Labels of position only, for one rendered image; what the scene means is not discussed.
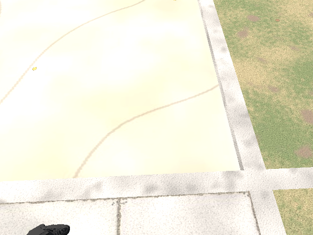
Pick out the left robot hand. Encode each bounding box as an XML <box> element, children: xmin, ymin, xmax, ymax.
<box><xmin>26</xmin><ymin>224</ymin><xmax>70</xmax><ymax>235</ymax></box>

